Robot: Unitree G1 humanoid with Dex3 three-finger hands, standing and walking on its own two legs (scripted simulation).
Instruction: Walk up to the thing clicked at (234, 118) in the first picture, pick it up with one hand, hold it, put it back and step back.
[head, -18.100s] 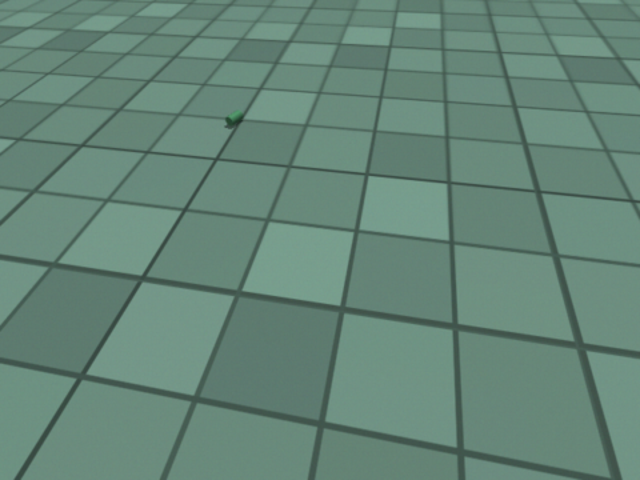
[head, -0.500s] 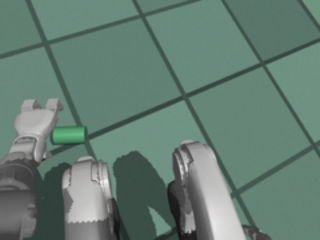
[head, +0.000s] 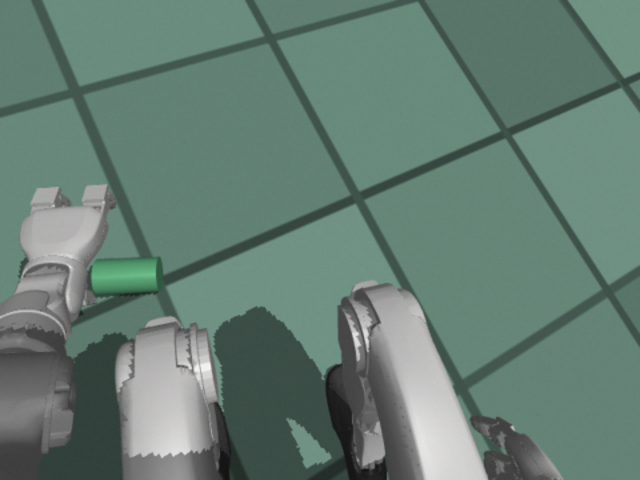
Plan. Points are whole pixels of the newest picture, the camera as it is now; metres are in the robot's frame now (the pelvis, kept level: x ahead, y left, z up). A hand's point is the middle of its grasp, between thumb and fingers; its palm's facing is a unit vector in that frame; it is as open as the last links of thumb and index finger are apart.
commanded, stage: rest palm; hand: left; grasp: from above
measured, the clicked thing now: (129, 275) +0.43 +0.23 -0.30
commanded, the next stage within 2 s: close in 1.84 s
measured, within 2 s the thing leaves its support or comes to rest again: neither
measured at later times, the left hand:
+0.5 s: hand (119, 281) +0.41 +0.23 -0.24, palm faces -0.40 +0.02 -0.92, open 14.0 cm
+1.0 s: hand (128, 288) +0.40 +0.23 -0.26, palm faces -0.44 -0.03 -0.90, open 13.8 cm
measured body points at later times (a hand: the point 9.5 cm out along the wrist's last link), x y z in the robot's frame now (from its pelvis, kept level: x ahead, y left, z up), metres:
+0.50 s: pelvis +0.01 +0.00 -0.03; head +0.24 +0.08 +0.35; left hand +0.42 +0.23 -0.19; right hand +0.06 -0.27 -0.13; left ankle +0.08 +0.13 -0.29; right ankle +0.10 -0.12 -0.29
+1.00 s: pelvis +0.00 +0.01 -0.03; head +0.24 +0.09 +0.34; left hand +0.42 +0.23 -0.21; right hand +0.04 -0.25 -0.12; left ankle +0.08 +0.13 -0.29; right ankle +0.10 -0.12 -0.29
